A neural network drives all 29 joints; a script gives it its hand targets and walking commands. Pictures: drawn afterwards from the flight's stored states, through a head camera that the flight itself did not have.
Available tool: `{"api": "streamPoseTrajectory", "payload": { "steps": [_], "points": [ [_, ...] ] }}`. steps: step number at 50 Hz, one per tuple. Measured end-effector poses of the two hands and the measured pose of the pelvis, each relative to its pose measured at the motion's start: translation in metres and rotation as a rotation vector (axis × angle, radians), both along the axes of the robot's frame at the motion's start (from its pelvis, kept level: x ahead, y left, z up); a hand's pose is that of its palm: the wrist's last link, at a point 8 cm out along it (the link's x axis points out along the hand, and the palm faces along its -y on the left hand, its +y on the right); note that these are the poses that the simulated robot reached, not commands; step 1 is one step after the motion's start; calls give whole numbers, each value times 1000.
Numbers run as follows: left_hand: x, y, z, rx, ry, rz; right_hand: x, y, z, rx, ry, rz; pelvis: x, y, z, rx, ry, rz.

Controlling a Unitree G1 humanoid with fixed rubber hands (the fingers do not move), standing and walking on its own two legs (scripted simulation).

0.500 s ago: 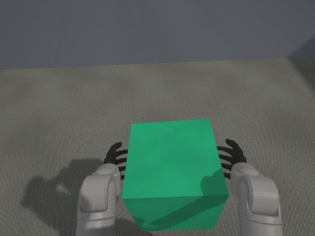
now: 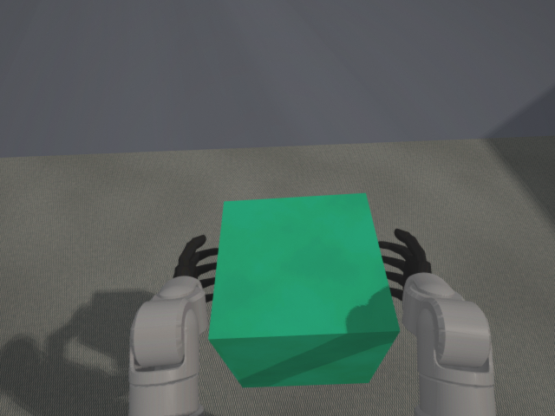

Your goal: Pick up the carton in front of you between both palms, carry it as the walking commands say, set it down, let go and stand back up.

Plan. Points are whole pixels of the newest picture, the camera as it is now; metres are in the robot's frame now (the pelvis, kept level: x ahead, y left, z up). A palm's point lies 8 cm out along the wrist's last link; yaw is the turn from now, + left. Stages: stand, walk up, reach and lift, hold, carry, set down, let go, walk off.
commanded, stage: carry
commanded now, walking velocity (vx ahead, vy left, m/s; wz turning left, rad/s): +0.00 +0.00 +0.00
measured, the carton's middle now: (300, 297) +0.31 +0.00 -0.01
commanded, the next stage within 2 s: none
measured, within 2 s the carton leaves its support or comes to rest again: neither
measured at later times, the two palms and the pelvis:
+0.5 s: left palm (220, 250) +0.35 +0.12 +0.05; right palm (415, 251) +0.36 -0.17 +0.05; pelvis +0.08 -0.02 +0.01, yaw +0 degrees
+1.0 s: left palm (229, 257) +0.36 +0.11 +0.03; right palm (418, 261) +0.36 -0.19 +0.03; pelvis +0.07 -0.03 +0.00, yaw -1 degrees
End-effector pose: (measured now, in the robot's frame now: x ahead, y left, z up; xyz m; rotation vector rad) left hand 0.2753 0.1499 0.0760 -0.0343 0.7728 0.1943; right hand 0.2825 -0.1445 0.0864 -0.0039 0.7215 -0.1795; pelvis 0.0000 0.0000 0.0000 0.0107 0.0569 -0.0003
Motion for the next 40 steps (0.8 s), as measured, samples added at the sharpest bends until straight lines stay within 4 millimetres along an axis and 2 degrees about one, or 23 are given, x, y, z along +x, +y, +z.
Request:
{"api": "streamPoseTrajectory", "payload": {
  "steps": [7, 15, 29, 34, 40],
  "points": [
    [39, -10, 1, 45, -11, -17, 38, -10, -6, 5, -13, 7, 42, -8, -3, 0, 18, -2],
    [61, -21, -16, 74, 21, -44, 57, -20, -23, -19, 18, 12, 66, -15, 0, -2, 24, -5],
    [84, -31, -31, 81, -31, -94, 79, -32, -39, -46, -23, 38, 83, -24, 7, 6, 26, -4],
    [91, -33, -39, 85, -46, -101, 86, -35, -48, -45, -34, 52, 83, -28, 8, 9, 22, -8],
    [98, -40, -44, 81, -96, -101, 91, -42, -55, -41, -82, 29, 76, -32, -1, 10, 25, -8]
  ]
}}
